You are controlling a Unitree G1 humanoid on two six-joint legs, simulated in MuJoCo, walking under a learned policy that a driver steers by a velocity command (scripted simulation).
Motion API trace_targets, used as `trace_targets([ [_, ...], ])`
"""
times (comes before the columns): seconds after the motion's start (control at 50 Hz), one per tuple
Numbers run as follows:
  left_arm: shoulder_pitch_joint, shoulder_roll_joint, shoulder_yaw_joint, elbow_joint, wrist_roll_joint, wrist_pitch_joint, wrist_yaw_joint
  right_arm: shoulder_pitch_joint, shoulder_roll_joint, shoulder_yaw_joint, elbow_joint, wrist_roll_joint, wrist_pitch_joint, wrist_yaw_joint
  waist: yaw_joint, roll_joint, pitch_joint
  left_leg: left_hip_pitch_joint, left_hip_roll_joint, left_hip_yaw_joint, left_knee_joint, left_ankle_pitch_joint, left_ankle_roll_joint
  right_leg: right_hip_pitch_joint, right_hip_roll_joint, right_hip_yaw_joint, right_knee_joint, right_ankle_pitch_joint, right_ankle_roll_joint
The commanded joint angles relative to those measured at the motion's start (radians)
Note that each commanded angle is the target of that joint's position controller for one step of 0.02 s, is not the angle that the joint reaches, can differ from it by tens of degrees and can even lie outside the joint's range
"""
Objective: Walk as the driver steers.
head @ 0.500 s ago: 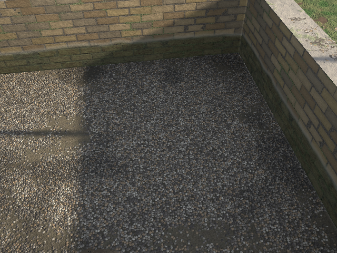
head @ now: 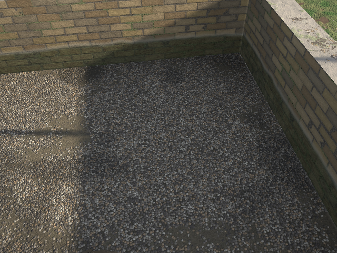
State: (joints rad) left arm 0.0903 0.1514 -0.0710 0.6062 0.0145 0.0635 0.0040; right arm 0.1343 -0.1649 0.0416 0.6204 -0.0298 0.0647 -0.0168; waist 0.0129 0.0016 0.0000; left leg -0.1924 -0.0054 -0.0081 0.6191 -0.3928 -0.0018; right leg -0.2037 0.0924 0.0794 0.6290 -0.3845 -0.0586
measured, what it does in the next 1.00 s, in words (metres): stands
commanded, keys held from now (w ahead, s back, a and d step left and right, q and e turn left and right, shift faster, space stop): w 1.00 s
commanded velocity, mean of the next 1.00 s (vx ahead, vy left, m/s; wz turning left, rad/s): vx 0.50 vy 0.00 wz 0.00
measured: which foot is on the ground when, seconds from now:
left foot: down 0.00-1.00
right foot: down 0.00-1.00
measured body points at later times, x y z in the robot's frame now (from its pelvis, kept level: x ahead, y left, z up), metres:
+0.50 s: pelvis +0.00 +0.00 +0.00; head -0.01 +0.00 +0.45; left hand +0.20 +0.20 -0.08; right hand +0.19 -0.20 -0.09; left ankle -0.04 +0.12 -0.72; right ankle -0.03 -0.09 -0.72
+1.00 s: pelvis +0.00 +0.00 +0.00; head -0.01 +0.00 +0.45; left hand +0.20 +0.20 -0.08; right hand +0.19 -0.20 -0.09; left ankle -0.04 +0.12 -0.72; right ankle -0.03 -0.09 -0.72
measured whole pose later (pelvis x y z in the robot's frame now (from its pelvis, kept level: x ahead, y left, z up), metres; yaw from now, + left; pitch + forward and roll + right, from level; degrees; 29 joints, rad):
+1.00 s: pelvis +0.00 +0.00 +0.00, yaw +0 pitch -2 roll +0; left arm 0.10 0.15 -0.07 0.60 0.01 0.06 0.01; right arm 0.14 -0.16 0.04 0.62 -0.03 0.07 -0.02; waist 0.01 0.00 0.00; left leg -0.19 -0.01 -0.01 0.63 -0.40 0.00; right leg -0.21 0.08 0.06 0.64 -0.39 -0.06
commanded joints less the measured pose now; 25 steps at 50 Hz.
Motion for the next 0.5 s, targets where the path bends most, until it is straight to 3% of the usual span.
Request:
trace_targets([
  [0.02,-0.099,0.068,0.020,-0.093,-0.004,-0.011,0.006,-0.071,-0.067,-0.018,-0.087,-0.001,-0.019,-0.001,-0.007,-0.013,-0.057,0.080,0.029,-0.032,-0.052,0.237,0.026,-0.069,-0.092,0.091,-0.120,0.319,-0.023],
  [0.06,-0.095,0.068,0.019,-0.093,-0.003,-0.008,0.006,-0.070,-0.066,-0.016,-0.086,-0.001,-0.019,-0.001,-0.006,-0.016,-0.046,0.075,0.030,-0.033,-0.052,0.241,0.026,-0.079,-0.090,0.089,-0.122,0.310,-0.022],
  [0.08,-0.130,0.060,0.016,-0.117,0.010,-0.015,-0.009,-0.111,-0.072,-0.016,-0.107,0.007,-0.010,0.001,0.013,-0.005,-0.012,0.042,0.051,-0.051,-0.039,0.436,0.024,-0.087,-0.090,0.043,-0.080,0.447,-0.017],
  [0.1,-0.059,0.064,0.020,-0.084,0.001,-0.016,0.003,-0.057,-0.072,-0.021,-0.082,-0.002,-0.018,-0.003,0.002,-0.002,-0.118,0.113,0.035,-0.036,-0.040,0.277,0.029,-0.050,-0.087,0.079,-0.109,0.324,-0.019],
  [0.14,-0.089,0.069,0.020,-0.091,-0.003,-0.013,0.006,-0.065,-0.066,-0.017,-0.086,-0.001,-0.020,-0.002,-0.007,-0.014,-0.063,0.084,0.031,-0.034,-0.052,0.250,0.027,-0.069,-0.089,0.085,-0.119,0.314,-0.021],
  [0.16,-0.131,0.060,0.016,-0.117,0.010,-0.018,-0.008,-0.111,-0.073,-0.017,-0.106,0.006,-0.011,-0.001,0.013,-0.001,-0.018,0.044,0.051,-0.052,-0.039,0.442,0.025,-0.081,-0.092,0.042,-0.077,0.454,-0.018],
  [0.18,-0.099,0.055,0.017,-0.108,0.015,-0.022,-0.011,-0.106,-0.078,-0.022,-0.103,0.002,-0.007,-0.002,0.021,0.011,-0.069,0.071,0.054,-0.054,-0.027,0.470,0.028,-0.063,-0.091,0.036,-0.070,0.466,-0.015],
  [0.2,-0.050,0.065,0.019,-0.080,-0.001,-0.020,0.003,-0.055,-0.070,-0.022,-0.084,-0.002,-0.015,-0.004,-0.001,-0.001,-0.137,0.122,0.033,-0.033,-0.034,0.285,0.027,-0.045,-0.088,0.075,-0.103,0.339,-0.017],
  [0.22,-0.081,0.068,0.019,-0.087,-0.005,-0.017,0.006,-0.062,-0.063,-0.018,-0.088,-0.002,-0.017,-0.003,-0.010,-0.015,-0.087,0.095,0.029,-0.030,-0.045,0.254,0.024,-0.062,-0.090,0.081,-0.113,0.327,-0.020],
  [0.3,-0.092,0.067,0.019,-0.093,-0.003,-0.009,0.006,-0.069,-0.066,-0.016,-0.086,-0.001,-0.018,-0.001,-0.006,-0.018,-0.046,0.073,0.029,-0.034,-0.050,0.238,0.026,-0.080,-0.092,0.085,-0.121,0.307,-0.022],
  [0.32,-0.128,0.059,0.015,-0.118,0.010,-0.015,-0.008,-0.112,-0.072,-0.016,-0.107,0.006,-0.009,0.001,0.013,-0.007,-0.011,0.039,0.050,-0.052,-0.038,0.435,0.024,-0.088,-0.092,0.040,-0.079,0.445,-0.018],
  [0.34,-0.056,0.063,0.019,-0.085,0.001,-0.017,0.003,-0.057,-0.071,-0.020,-0.082,-0.002,-0.018,-0.003,0.001,-0.002,-0.117,0.110,0.034,-0.038,-0.039,0.275,0.029,-0.051,-0.089,0.076,-0.108,0.322,-0.019],
  [0.36,-0.078,0.068,0.019,-0.088,-0.002,-0.015,0.005,-0.062,-0.066,-0.017,-0.086,-0.001,-0.019,-0.002,-0.007,-0.013,-0.072,0.089,0.030,-0.035,-0.045,0.258,0.027,-0.069,-0.090,0.079,-0.116,0.314,-0.021],
  [0.38,-0.125,0.060,0.016,-0.117,0.010,-0.020,-0.008,-0.111,-0.071,-0.017,-0.107,0.005,-0.010,-0.001,0.012,-0.003,-0.021,0.045,0.050,-0.052,-0.037,0.441,0.024,-0.083,-0.092,0.039,-0.077,0.450,-0.017],
  [0.4,-0.058,0.063,0.019,-0.085,0.000,-0.019,0.004,-0.058,-0.071,-0.020,-0.081,-0.002,-0.018,-0.004,0.001,0.000,-0.125,0.113,0.033,-0.037,-0.038,0.276,0.029,-0.045,-0.090,0.075,-0.105,0.328,-0.020],
  [0.42,-0.080,0.068,0.019,-0.089,-0.004,-0.015,0.005,-0.065,-0.067,-0.018,-0.087,-0.001,-0.018,-0.002,-0.008,-0.011,-0.070,0.087,0.027,-0.033,-0.044,0.254,0.026,-0.068,-0.092,0.079,-0.115,0.321,-0.021],
  [0.46,-0.090,0.066,0.019,-0.093,-0.003,-0.012,0.007,-0.068,-0.065,-0.016,-0.085,-0.001,-0.019,-0.001,-0.006,-0.015,-0.056,0.077,0.029,-0.036,-0.050,0.243,0.027,-0.071,-0.093,0.082,-0.117,0.311,-0.023],
  [0.48,-0.127,0.058,0.015,-0.119,0.009,-0.016,-0.008,-0.114,-0.073,-0.017,-0.107,0.006,-0.009,0.000,0.013,-0.003,-0.010,0.037,0.048,-0.052,-0.036,0.433,0.024,-0.086,-0.094,0.038,-0.078,0.449,-0.017],
  [0.5,-0.095,0.054,0.016,-0.109,0.016,-0.021,-0.011,-0.106,-0.075,-0.020,-0.102,0.002,-0.006,-0.001,0.021,0.006,-0.066,0.066,0.053,-0.056,-0.025,0.466,0.027,-0.067,-0.092,0.032,-0.068,0.459,-0.015],
])
Velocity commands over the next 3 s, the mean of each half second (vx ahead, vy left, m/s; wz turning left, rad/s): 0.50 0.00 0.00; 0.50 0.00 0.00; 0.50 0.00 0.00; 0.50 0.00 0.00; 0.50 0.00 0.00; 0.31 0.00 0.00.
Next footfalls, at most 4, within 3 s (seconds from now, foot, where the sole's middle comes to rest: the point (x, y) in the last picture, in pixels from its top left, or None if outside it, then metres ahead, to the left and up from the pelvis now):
none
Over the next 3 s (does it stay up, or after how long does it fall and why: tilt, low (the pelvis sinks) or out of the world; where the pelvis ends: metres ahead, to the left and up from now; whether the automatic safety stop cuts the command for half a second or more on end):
stays up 0.00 0.00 0.02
